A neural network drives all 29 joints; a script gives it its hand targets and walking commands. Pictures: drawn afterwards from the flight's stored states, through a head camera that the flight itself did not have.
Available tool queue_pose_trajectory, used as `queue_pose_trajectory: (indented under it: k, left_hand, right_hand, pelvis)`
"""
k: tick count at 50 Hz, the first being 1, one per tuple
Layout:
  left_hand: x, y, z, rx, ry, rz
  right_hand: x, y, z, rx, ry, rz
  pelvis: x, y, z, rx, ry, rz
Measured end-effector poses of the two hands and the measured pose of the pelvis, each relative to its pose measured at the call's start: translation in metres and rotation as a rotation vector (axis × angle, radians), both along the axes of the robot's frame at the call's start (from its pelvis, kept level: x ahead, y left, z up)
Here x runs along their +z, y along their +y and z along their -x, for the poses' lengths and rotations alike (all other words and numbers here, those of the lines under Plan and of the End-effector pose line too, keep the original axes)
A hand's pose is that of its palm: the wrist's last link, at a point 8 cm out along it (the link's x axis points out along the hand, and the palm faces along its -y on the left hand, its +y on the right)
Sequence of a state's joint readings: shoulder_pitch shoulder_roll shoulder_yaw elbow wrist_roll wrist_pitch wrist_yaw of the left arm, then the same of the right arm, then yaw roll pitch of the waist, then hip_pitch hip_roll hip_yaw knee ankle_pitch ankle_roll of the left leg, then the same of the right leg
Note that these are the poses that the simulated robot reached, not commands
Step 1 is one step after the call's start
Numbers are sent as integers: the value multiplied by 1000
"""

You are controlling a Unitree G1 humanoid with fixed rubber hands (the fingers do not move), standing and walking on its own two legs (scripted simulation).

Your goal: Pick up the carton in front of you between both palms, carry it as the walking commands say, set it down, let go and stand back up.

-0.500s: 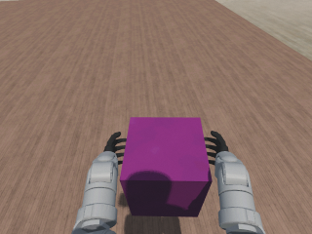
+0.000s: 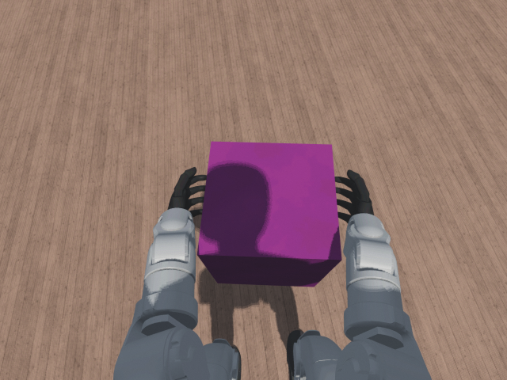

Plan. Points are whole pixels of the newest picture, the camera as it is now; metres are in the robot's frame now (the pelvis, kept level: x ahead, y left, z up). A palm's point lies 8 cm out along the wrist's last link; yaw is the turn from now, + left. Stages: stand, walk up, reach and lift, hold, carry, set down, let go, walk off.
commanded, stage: set down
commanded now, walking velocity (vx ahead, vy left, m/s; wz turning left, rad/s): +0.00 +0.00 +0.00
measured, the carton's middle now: (268, 221) +0.37 -0.01 -0.12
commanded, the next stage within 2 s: none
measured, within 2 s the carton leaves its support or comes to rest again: neither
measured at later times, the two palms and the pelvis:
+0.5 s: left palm (198, 219) +0.41 +0.15 -0.19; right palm (331, 224) +0.39 -0.15 -0.19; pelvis -0.03 +0.02 -0.12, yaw +2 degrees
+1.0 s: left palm (211, 221) +0.47 +0.15 -0.35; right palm (318, 236) +0.42 -0.15 -0.35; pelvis -0.06 +0.01 -0.25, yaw +1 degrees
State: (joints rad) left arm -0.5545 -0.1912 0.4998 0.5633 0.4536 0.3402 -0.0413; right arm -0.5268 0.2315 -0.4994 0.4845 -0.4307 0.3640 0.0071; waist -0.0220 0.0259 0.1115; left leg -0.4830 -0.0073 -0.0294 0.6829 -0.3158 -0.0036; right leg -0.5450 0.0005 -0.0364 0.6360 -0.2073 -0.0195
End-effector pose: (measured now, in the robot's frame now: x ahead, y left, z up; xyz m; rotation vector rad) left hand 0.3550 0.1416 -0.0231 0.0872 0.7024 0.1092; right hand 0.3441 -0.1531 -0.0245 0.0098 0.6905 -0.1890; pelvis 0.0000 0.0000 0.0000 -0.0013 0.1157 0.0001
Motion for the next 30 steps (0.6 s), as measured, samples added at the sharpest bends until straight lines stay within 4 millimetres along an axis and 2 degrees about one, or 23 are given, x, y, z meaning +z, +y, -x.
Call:
queue_pose_trajectory:
  k: [6,9,17,21,30]
  left_hand:
    - [-71,5,-6,-9,-11,18]
    - [-97,7,-13,-2,-33,38]
    - [-130,14,-36,41,-78,85]
    - [-147,12,-46,37,-54,87]
    - [-204,5,-66,-10,-22,65]
  right_hand:
    - [-71,4,-2,-20,-12,-9]
    - [-96,7,-8,-27,-36,-15]
    - [-126,12,-37,-27,-80,-34]
    - [-141,11,-45,-38,-57,-34]
    - [-198,4,-55,-67,-25,-26]
  pelvis:
    - [-25,12,10,-5,202,-5]
    - [-42,16,13,6,296,-3]
    - [-86,20,22,27,449,7]
    - [-105,19,26,29,493,13]
    - [-150,14,35,24,608,8]
